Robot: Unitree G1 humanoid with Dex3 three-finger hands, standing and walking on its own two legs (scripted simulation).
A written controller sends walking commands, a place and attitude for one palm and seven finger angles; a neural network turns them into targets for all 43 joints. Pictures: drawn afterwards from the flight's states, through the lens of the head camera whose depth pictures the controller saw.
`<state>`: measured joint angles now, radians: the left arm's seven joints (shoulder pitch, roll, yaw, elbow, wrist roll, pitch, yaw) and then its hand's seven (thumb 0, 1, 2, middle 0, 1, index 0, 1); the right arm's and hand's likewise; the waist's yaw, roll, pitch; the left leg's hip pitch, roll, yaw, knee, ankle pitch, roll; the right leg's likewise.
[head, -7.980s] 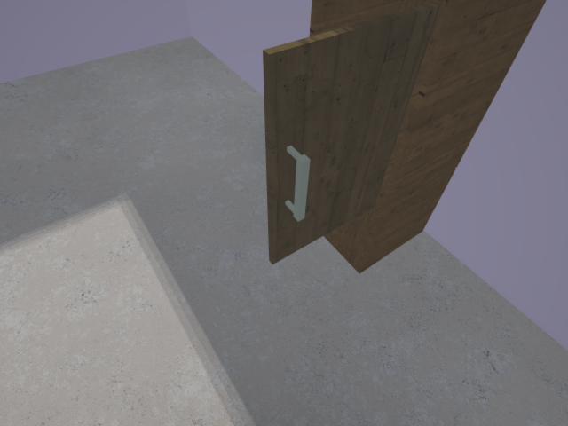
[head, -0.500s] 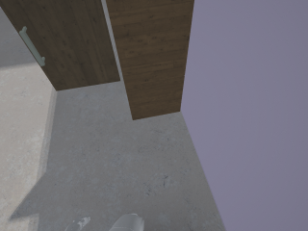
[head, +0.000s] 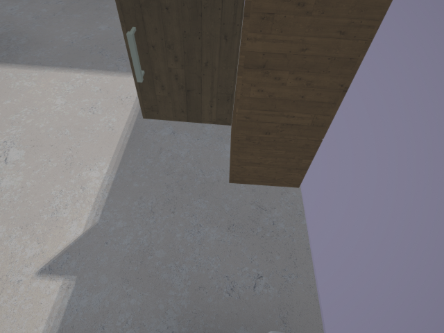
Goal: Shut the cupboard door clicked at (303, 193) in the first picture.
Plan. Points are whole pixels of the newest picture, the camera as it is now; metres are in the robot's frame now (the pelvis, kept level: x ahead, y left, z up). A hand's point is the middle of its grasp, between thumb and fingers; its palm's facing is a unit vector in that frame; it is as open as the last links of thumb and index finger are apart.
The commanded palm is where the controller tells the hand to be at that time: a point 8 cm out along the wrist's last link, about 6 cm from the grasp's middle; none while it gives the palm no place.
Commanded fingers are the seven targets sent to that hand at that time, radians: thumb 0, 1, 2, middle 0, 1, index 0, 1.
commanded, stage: take the last steps up to it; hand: left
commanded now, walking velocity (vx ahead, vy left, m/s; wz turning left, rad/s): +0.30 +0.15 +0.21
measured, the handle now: (136, 55) +0.94 +0.37 -0.04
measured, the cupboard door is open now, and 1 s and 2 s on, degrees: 89 89 89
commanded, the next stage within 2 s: come to a stop and stand still in 1.24 s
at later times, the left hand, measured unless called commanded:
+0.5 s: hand out of the picture +0.03 +0.17 -0.16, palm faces +0.22 -0.96 -0.19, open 7.4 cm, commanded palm none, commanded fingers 0.00 0.90 0.90 -0.20 -0.30 -0.20 -0.30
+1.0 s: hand (122, 215) +0.39 +0.28 -0.16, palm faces +0.10 -0.96 -0.25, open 7.4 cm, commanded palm none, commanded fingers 0.00 0.90 0.90 -0.20 -0.30 -0.20 -0.30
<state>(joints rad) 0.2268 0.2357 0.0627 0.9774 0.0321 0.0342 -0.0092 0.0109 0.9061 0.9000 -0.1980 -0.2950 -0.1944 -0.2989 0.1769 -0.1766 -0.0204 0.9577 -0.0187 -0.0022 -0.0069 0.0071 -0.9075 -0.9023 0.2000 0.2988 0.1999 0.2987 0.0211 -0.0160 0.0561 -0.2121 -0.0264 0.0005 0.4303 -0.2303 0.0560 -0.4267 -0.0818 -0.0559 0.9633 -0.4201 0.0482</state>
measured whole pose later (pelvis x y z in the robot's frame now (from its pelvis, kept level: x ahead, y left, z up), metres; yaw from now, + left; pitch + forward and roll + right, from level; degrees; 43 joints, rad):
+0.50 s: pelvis +0.12 +0.02 +0.00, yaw +9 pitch +1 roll +2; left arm 0.41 0.13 0.03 1.10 0.04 -0.07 0.01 0.01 0.91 0.90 -0.20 -0.30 -0.20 -0.30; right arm 0.20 -0.21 -0.06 1.04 -0.02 0.03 0.05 0.01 -0.91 -0.90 0.19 0.30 0.19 0.30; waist 0.03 -0.01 0.07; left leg -0.55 0.08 0.06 0.76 -0.18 -0.04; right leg 0.00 -0.14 -0.18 0.31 -0.31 0.06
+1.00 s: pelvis +0.30 +0.08 -0.02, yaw +4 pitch -1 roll +3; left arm 0.16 0.17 0.06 0.95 0.04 -0.05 -0.01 0.00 0.91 0.90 -0.20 -0.29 -0.19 -0.30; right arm 0.31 -0.19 -0.05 1.08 -0.02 -0.02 0.00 0.00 -0.92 -0.90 0.20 0.30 0.20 0.30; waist 0.00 0.02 0.03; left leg -0.17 0.02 0.17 0.59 -0.40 0.01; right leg -0.35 -0.06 -0.12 0.63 -0.26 -0.05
